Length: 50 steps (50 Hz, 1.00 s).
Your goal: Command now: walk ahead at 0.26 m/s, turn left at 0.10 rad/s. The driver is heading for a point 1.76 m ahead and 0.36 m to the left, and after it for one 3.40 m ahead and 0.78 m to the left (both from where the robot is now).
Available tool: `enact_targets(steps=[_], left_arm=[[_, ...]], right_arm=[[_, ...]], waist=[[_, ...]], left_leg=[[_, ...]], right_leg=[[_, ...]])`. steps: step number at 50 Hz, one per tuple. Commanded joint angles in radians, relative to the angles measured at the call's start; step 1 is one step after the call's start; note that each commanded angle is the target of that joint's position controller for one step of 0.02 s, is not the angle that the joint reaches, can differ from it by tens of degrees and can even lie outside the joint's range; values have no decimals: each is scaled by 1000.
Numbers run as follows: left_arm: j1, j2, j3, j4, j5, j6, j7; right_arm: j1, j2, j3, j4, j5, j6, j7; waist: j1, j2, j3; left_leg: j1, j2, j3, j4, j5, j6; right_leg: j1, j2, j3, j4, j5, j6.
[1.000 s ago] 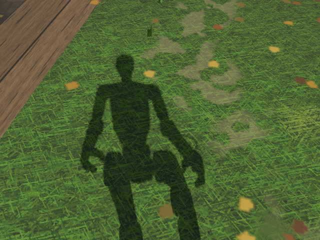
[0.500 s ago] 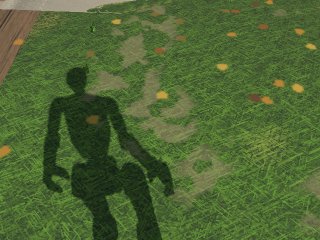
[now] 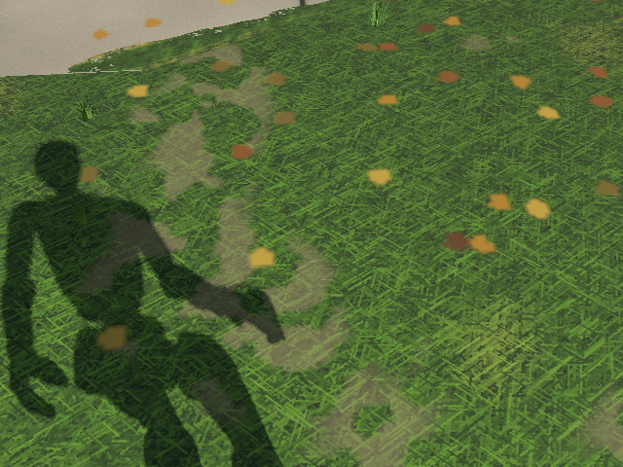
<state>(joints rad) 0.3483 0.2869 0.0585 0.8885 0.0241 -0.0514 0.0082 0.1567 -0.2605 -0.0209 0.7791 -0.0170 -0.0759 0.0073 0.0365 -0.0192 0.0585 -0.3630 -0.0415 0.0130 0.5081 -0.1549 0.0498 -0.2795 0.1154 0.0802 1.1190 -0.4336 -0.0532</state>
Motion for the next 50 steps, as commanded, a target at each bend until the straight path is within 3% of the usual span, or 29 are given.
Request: enact_targets(steps=[1,3,6,14,16,18,19,20,21,22,23,24,25,26,27,31,35,38,40,41,42,43,44,45,47,48,50], left_arm=[[20,67,5,-62,21,6,-9],[16,49,-3,-69,16,21,-12],[-31,37,-14,-87,6,38,-4],[-213,51,-25,-142,-12,66,22],[-216,51,-28,-149,-20,61,31],[-157,46,-29,-140,-25,47,39],[-114,55,-26,-132,-20,36,45],[-99,119,-13,-137,-3,27,55],[-179,212,2,-173,-2,34,57],[-140,187,7,-161,-8,45,49],[-157,120,-11,-171,-11,47,44],[-205,81,-19,-179,-12,48,41],[-235,72,-22,-193,-6,50,42],[-234,77,-21,-197,-1,49,46],[-215,82,-19,-193,1,49,46],[-124,104,-4,-169,1,47,41],[-118,128,6,-155,5,45,24],[-114,149,14,-140,7,52,9],[-127,156,16,-129,-4,64,4],[-109,151,15,-116,-8,68,3],[-64,85,-2,-115,-6,68,-4],[-50,-18,-34,-138,-14,68,-3],[-95,33,-25,-109,-14,88,7],[-90,51,-18,-101,-27,96,1],[-87,94,2,-75,-18,94,-3],[-58,104,10,-59,-10,92,-5],[-35,90,15,-44,-10,92,-4]], right_arm=[[111,-74,-18,9,19,-8,0],[135,-108,-27,28,17,-10,2],[153,-151,-44,38,11,7,-1],[197,-170,-72,28,-1,69,-9],[185,-175,-80,20,-5,84,-11],[142,-176,-86,5,0,97,-15],[118,-165,-84,-6,9,102,-17],[140,-111,-71,-23,18,101,-18],[208,-37,-55,-43,29,101,-20],[215,-144,-80,-22,-5,109,-28],[200,-166,-92,-11,-10,114,-25],[191,-155,-94,1,-11,123,-20],[190,-148,-94,4,-11,133,-12],[191,-141,-92,3,-9,141,-2],[178,-137,-90,0,-4,145,5],[93,-117,-77,-36,3,155,20],[58,-86,-55,-51,7,158,20],[55,-87,-45,-52,15,153,10],[100,-72,-37,-32,13,141,5],[113,-81,-34,-24,5,129,0],[107,-126,-36,-27,-14,115,-7],[39,-194,-39,-54,-9,105,-12],[57,-132,-24,-26,-15,93,-20],[-5,-83,-5,-24,-19,85,-24],[-39,-107,-8,-19,-11,82,-43],[-18,-122,-13,-11,-1,82,-51],[24,-134,-22,-1,12,89,-53]], waist=[[-16,99,-107],[-2,115,-136],[2,109,-150],[-50,144,-109],[-54,155,-91],[-20,152,-80],[3,135,-74],[-16,11,-97],[-81,-224,-101],[-53,-165,-123],[-71,-82,-95],[-87,-51,-50],[-96,-77,-52],[-92,-118,-54],[-81,-122,-62],[-30,-124,-88],[-18,-144,-99],[-12,-171,-111],[-48,-149,-112],[-61,-113,-104],[-36,40,-124],[-3,248,-84],[-57,194,-68],[-17,176,-28],[-13,193,-2],[-16,187,-23],[-27,136,-59]], left_leg=[[295,253,-289,-170,787,184],[270,226,-251,-166,907,183],[229,209,-233,-167,886,194],[138,183,-361,-155,406,164],[139,181,-417,-130,359,159],[116,157,-461,-91,313,122],[69,123,-462,-53,218,79],[-6,60,-392,66,-7,25],[-162,-113,-169,264,-400,-24],[-149,-77,-92,470,-488,-38],[-138,-45,-108,551,-432,-42],[-131,-23,-104,598,-365,-56],[-134,-18,-89,629,-314,-68],[-146,-18,-75,655,-288,-82],[-149,-20,-65,661,-270,-92],[-165,-4,-52,554,-270,-110],[-36,2,-25,349,-314,-83],[62,-9,15,198,-317,-56],[174,-14,39,-28,-179,-32],[264,0,11,-198,-39,-19],[384,156,-190,-306,-44,3],[310,391,-404,-312,196,87],[154,389,-325,-284,194,156],[146,335,-261,-290,172,149],[198,262,-164,-261,265,109],[248,257,-132,-221,412,116],[308,287,-108,-182,539,144]], right_leg=[[-219,-105,-10,15,51,38],[-175,-94,-36,-39,68,60],[-174,-92,-55,-139,87,88],[-129,-79,-42,-325,117,80],[-98,-67,-35,-404,77,69],[5,-59,-32,-593,121,54],[99,-84,-16,-744,206,43],[191,-254,128,-838,211,6],[252,-493,387,-885,446,-91],[168,-546,397,-851,567,-197],[130,-494,323,-850,574,-202],[85,-425,213,-852,546,-173],[88,-371,137,-850,526,-142],[103,-345,84,-838,588,-137],[118,-331,47,-828,631,-138],[210,-365,25,-810,632,-167],[171,-376,4,-788,592,-172],[150,-381,8,-753,628,-173],[115,-363,-11,-697,625,-139],[57,-347,-29,-664,559,-88],[-60,-285,-75,-568,368,-15],[-156,-149,-160,-547,-13,49],[-5,-184,-67,-465,-84,47],[-6,-164,-55,-448,-46,40],[-66,-124,-55,-368,15,36],[-91,-107,-51,-308,7,40],[-133,-94,-49,-183,-33,56]])
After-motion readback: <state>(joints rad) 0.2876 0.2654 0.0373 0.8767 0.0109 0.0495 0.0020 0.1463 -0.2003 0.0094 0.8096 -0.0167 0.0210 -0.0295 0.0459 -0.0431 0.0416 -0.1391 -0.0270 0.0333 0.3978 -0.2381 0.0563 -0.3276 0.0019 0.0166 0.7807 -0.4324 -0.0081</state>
